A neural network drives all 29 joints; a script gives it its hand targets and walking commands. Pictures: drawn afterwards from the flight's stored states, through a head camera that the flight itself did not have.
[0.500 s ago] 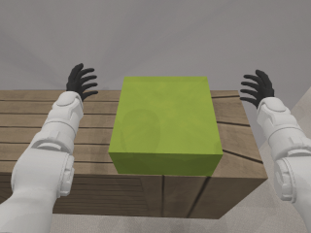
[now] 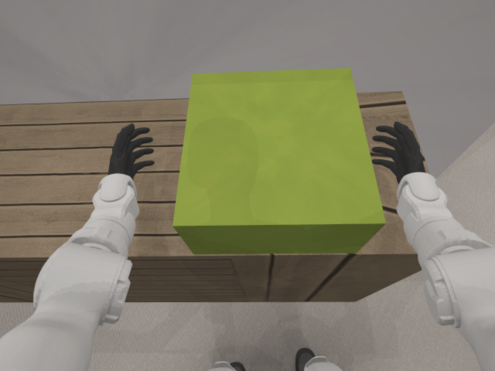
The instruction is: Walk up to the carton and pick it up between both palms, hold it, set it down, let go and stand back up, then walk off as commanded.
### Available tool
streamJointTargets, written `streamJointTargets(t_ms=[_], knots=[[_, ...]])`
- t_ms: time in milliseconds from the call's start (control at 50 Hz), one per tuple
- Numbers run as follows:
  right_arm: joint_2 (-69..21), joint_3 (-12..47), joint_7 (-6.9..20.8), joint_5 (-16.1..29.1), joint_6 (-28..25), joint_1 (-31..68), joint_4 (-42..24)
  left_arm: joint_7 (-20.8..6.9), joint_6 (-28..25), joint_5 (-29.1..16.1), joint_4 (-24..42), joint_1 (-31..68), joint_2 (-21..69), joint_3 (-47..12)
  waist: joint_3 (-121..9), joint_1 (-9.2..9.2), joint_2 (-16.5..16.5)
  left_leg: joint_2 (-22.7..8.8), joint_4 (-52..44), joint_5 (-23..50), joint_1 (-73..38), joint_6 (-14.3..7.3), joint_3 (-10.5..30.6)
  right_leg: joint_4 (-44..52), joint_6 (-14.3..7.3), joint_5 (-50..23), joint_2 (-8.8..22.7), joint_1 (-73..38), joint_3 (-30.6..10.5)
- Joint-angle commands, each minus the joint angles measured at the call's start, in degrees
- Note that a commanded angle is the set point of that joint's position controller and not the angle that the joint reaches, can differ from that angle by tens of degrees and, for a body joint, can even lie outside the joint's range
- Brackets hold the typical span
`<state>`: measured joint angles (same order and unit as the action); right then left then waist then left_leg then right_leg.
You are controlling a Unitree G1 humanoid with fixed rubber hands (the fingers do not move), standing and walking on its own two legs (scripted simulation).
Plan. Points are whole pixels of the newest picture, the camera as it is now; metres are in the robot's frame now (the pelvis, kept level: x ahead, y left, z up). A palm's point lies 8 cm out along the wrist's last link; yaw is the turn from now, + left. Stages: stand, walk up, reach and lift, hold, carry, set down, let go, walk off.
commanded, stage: reach and lift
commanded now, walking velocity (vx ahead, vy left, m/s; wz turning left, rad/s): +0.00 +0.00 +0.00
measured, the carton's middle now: (272, 161) +0.48 -0.03 -0.02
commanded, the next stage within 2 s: none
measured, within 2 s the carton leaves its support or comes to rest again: neither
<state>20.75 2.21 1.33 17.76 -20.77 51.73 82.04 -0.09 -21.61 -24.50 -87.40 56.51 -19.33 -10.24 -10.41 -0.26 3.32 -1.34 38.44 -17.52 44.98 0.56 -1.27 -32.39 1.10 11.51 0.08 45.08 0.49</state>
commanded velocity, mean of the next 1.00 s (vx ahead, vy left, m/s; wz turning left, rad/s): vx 0.00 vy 0.00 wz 0.00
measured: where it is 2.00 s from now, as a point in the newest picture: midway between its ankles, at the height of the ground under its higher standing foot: outside the picture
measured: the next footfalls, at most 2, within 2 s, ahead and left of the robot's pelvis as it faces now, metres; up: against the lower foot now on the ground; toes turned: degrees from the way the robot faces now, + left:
none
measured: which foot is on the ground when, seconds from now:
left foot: down 0.00-1.00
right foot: down 0.00-1.00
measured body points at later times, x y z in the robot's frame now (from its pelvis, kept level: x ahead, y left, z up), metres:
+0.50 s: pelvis +0.00 +0.00 +0.00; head +0.12 -0.01 +0.43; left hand +0.46 +0.20 +0.03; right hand +0.42 -0.28 +0.01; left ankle -0.01 +0.10 -0.71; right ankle +0.02 -0.14 -0.72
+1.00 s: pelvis -0.01 +0.00 -0.01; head +0.11 -0.01 +0.43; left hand +0.46 +0.18 +0.02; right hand +0.43 -0.23 +0.00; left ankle -0.02 +0.10 -0.72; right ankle +0.02 -0.14 -0.72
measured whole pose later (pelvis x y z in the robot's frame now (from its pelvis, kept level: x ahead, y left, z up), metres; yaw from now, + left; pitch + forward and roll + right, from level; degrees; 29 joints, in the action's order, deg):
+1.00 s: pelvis -0.01 +0.00 -0.01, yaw +0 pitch +26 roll -2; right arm 16.5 2.0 0.1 19.2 -24.4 53.0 85.2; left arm 2.7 -25.1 -22.9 -89.2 59.2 -13.4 -10.3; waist -12.2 -0.3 2.6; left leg -1.8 40.4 -18.0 48.0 0.5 -1.3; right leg -34.6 1.4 11.8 -0.4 48.4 0.5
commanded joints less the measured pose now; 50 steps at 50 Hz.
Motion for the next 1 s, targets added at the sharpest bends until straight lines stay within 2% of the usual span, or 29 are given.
streamJointTargets(t_ms=[0,40,60,120,140,160,200,220,260,300,320,340,400,420,460,500,540,620,660,680,700,800,820,840,860,880,900,960,980], knots=[[17.70,-3.27,0.48,4.59,-6.87,23.85,-5.23,1.97,-5.22,-1.06,10.13,25.80,-8.01,-3.47,-54.18,-3.70,-0.67,-1.57,10.09,44.85,-24.73,8.19,3.28,-4.49,-1.47,-23.06,-3.59,-0.88,6.03],[17.72,-1.88,0.57,5.67,-8.40,22.45,-3.06,1.81,-5.10,-0.72,9.48,23.20,-4.66,-4.74,-51.50,-4.11,-0.50,-1.31,10.03,49.00,-28.66,8.72,4.05,-4.19,-0.80,-24.04,-4.20,0.91,6.85],[16.19,-1.17,1.32,6.51,-8.73,23.84,-5.45,1.86,-5.49,-0.45,11.55,23.10,-5.19,-5.05,-54.16,-1.84,-0.53,-1.61,10.50,50.05,-27.63,8.68,3.78,-2.99,-1.81,-25.05,-4.08,0.09,5.78],[18.57,-2.42,2.15,6.70,-9.36,24.44,-3.51,2.70,-5.08,-0.88,9.91,22.40,-3.71,-6.83,-49.78,-2.90,-0.17,-1.88,10.34,48.83,-28.08,9.02,4.56,-1.86,-2.27,-19.74,-4.45,3.92,6.49],[17.28,-1.40,2.19,6.97,-9.52,25.26,-4.03,2.77,-4.94,-0.56,8.25,21.76,-3.54,-6.24,-50.08,-1.12,-0.50,-1.61,10.66,48.31,-26.05,8.55,3.85,-2.43,-1.63,-18.69,-4.19,5.24,6.08],[18.41,-1.66,2.51,6.76,-9.59,24.33,-2.17,2.62,-5.40,-0.05,8.88,23.83,-3.66,-6.81,-49.53,-2.38,-0.23,-1.68,10.51,47.73,-26.79,8.61,3.59,-1.59,-2.19,-19.86,-4.28,4.00,6.22],[17.26,0.45,2.81,7.52,-10.16,21.10,-0.17,3.54,-5.92,1.36,12.25,22.09,-3.55,-4.70,-51.50,-0.82,0.99,-2.18,10.28,54.40,-30.73,8.91,4.94,-1.34,-1.83,-18.55,-4.50,7.07,6.01],[17.50,-1.68,2.77,6.84,-10.05,25.45,-1.07,3.58,-5.91,0.84,11.41,25.21,-3.05,-6.35,-50.15,-2.05,0.50,-2.15,10.06,50.59,-28.31,8.84,4.82,-1.32,-2.46,-18.80,-4.34,6.89,6.07],[17.12,0.27,3.34,7.99,-10.42,25.20,-1.88,3.54,-6.05,0.57,10.99,23.80,-3.56,-4.88,-51.41,-0.13,0.39,-2.07,10.67,55.43,-27.99,8.96,3.48,-0.91,-2.31,-21.21,-4.44,5.18,5.08],[14.70,2.85,3.30,9.86,-8.79,23.54,2.28,2.51,-5.79,0.68,4.60,23.22,-4.53,-4.76,-45.38,-0.03,-1.30,-0.54,9.58,46.65,-21.47,7.94,2.54,-1.24,-1.90,-21.73,-3.76,0.72,3.86],[13.90,3.82,3.44,10.06,-8.67,26.19,-1.51,2.78,-5.88,1.18,5.59,23.98,-3.38,-4.03,-46.28,0.61,-3.09,-0.31,8.28,42.97,-20.57,7.13,2.02,-3.81,-0.56,-24.28,-3.45,-1.72,4.34],[15.84,1.50,3.29,8.64,-8.42,26.08,-1.48,2.49,-6.00,0.62,6.77,24.70,-2.56,-6.31,-45.66,-2.39,-2.39,-0.58,6.86,39.92,-22.39,6.91,2.75,-3.58,-0.55,-21.46,-3.74,-0.77,5.23],[12.10,3.21,3.06,9.52,-8.51,24.33,-2.81,1.82,-6.53,1.26,6.99,23.95,-1.15,-6.05,-45.29,-1.37,-1.33,-0.40,6.67,41.58,-23.81,6.08,2.45,-4.24,0.23,-22.20,-3.86,-0.41,5.05],[12.61,3.06,2.52,8.12,-7.78,26.92,-1.86,1.40,-6.26,0.84,1.48,25.16,-2.59,-4.77,-42.11,-0.92,-4.06,-0.03,7.02,38.13,-20.24,5.61,2.04,-4.42,0.76,-18.99,-3.64,-0.05,4.63],[10.38,1.73,1.79,5.81,-7.38,27.00,-5.36,1.12,-6.87,0.85,2.89,27.98,-1.77,-4.97,-43.58,-3.93,-6.74,-0.13,5.99,30.90,-17.51,3.88,2.72,-5.40,0.85,-18.51,-3.00,-1.84,5.03],[9.32,2.41,1.70,6.29,-6.02,29.69,-2.97,0.66,-6.35,0.01,-1.51,28.48,-1.37,-5.67,-40.60,-3.30,-5.93,0.24,4.37,26.30,-14.01,3.42,2.33,-5.33,0.88,-16.41,-2.86,-2.57,3.96],[7.85,2.66,2.09,6.11,-5.50,30.49,-9.29,0.54,-7.06,-0.39,-1.50,29.23,-2.42,-4.84,-43.36,-1.30,-7.72,0.69,4.53,22.17,-9.86,2.47,1.30,-7.17,0.73,-17.99,-2.30,-5.99,3.52],[8.77,0.15,0.95,3.63,-6.10,27.49,-8.53,1.47,-7.31,1.62,2.70,28.64,-1.49,-4.41,-43.80,-4.10,-4.99,0.41,4.22,27.31,-14.74,3.44,1.91,-6.88,1.27,-20.95,-2.66,-6.08,4.73],[9.51,-0.66,0.15,2.80,-6.48,26.87,-6.23,1.92,-6.37,3.36,0.79,25.74,-1.43,-1.79,-43.78,-3.00,-5.11,-0.24,4.73,30.60,-16.67,4.55,2.10,-6.48,1.20,-21.46,-3.25,-4.34,4.53],[8.26,-1.97,-0.34,1.06,-6.22,27.74,-3.41,1.86,-6.22,4.49,-0.03,27.99,0.02,-2.98,-42.22,-4.49,-1.70,0.05,5.00,28.69,-17.77,5.00,2.60,-5.22,0.72,-17.43,-3.35,-0.64,5.00],[8.18,-1.88,-0.52,1.10,-6.81,27.46,-6.01,2.58,-6.61,5.05,4.88,27.55,-1.25,-1.14,-44.72,-3.91,-1.04,-0.45,5.32,31.59,-19.39,5.36,3.04,-5.27,0.57,-16.69,-3.31,-0.85,4.62],[7.72,-3.91,-1.73,-1.83,-6.31,29.15,-4.16,3.05,-5.71,5.92,1.70,29.09,-0.01,-0.18,-43.03,-4.63,-2.08,-0.34,4.83,26.25,-16.68,5.25,2.65,-5.12,-0.02,-13.89,-3.57,0.18,4.80],[6.68,-4.18,-1.98,-1.98,-6.64,29.32,-5.05,3.29,-6.10,5.25,5.27,29.87,1.30,-1.88,-44.73,-5.19,-0.07,-0.47,5.76,32.00,-20.42,5.90,2.99,-5.38,0.12,-16.65,-3.38,1.92,5.34],[6.99,-2.81,-1.74,-0.84,-7.04,27.35,-2.65,3.06,-5.40,5.63,1.70,26.01,2.45,-1.29,-41.95,-3.54,0.92,-0.27,5.51,34.37,-21.80,6.40,3.05,-4.81,0.29,-15.66,-3.58,3.73,5.47],[6.56,-1.93,-1.75,-1.00,-6.13,30.84,-3.35,2.70,-5.72,4.75,-1.63,27.99,0.71,-0.01,-40.49,-2.47,-2.52,-0.30,6.42,32.72,-18.05,6.24,2.05,-5.91,0.41,-13.90,-3.53,4.14,5.39],[7.82,-3.77,-2.01,-1.19,-7.19,29.23,-6.35,3.02,-5.99,5.39,4.80,27.11,0.84,-0.70,-45.05,-4.63,-0.12,-0.43,6.66,32.22,-19.90,6.75,2.40,-5.69,-0.17,-17.37,-3.80,0.77,5.33],[6.16,-4.27,-2.35,-2.35,-7.07,33.36,-8.52,3.23,-6.10,5.18,4.12,32.69,0.50,-0.73,-45.82,-4.48,-0.46,-0.56,7.22,31.21,-19.02,6.38,2.58,-5.94,0.22,-14.96,-3.34,3.63,5.45],[6.12,-4.12,-1.89,-1.74,-7.79,29.51,-6.87,3.55,-6.28,4.68,6.04,28.34,3.59,-2.02,-45.82,-5.36,0.45,-0.86,6.72,35.89,-23.59,7.24,3.25,-5.23,-0.05,-16.26,-3.80,4.39,5.85],[5.36,-3.72,-2.09,-2.92,-7.53,29.08,-7.87,3.28,-6.30,6.45,6.84,29.69,1.41,0.49,-47.60,-3.84,-0.44,-0.43,7.65,33.91,-21.48,6.46,2.02,-5.63,-0.17,-17.32,-3.67,2.45,5.36]])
